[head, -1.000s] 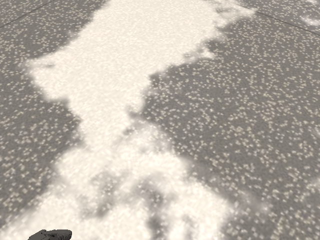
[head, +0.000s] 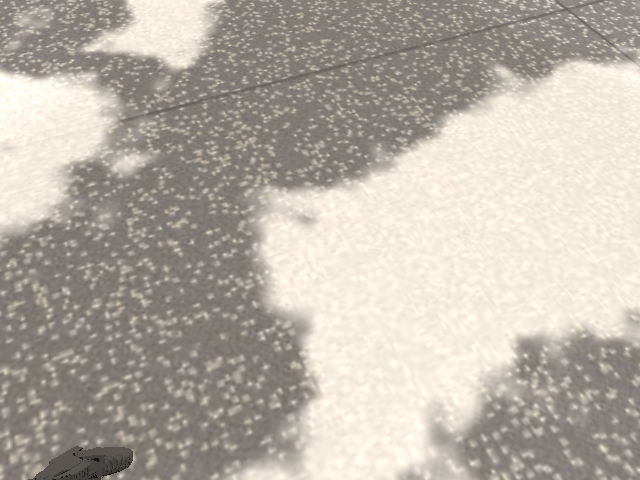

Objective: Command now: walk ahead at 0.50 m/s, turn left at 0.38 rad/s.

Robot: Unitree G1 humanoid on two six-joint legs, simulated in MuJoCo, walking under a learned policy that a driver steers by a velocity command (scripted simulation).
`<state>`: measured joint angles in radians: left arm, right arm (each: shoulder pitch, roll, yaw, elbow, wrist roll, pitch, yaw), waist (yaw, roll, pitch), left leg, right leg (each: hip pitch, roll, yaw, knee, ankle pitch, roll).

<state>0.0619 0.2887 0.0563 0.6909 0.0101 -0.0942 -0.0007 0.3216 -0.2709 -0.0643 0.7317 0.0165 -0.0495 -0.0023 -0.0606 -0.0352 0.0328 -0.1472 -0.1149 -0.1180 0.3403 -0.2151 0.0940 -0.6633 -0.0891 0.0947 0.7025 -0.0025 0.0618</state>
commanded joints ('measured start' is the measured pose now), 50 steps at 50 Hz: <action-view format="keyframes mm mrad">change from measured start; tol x32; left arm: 1 -100 49 4 -73 -11 -21 -16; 10 356 267 80 20 6 -36 -24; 50 60 50 17 -78 -25 69 -13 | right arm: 1 35 -158 -39 -36 3 -12 -9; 50 -47 -186 -49 -30 -11 -28 -14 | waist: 1 -28 124 -28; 11 127 -237 -349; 50 3 164 -19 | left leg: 1 -67 224 -138 -93 171 127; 8 98 240 -183 194 521 68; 12 -600 79 -39 981 -306 -86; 34 133 417 -291 11 305 12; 38 38 376 -299 -118 -264 61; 50 19 376 -7 -215 -96 93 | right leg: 1 142 55 -57 -125 142 -4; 8 380 85 -84 -263 -25 -136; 11 1016 -292 689 -399 -228 -410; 15 580 -143 234 -347 623 -316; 19 518 -96 151 -336 792 -317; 30 555 -80 333 -231 510 -245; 35 56 204 91 243 -669 -72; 50 64 16 -69 79 -209 -26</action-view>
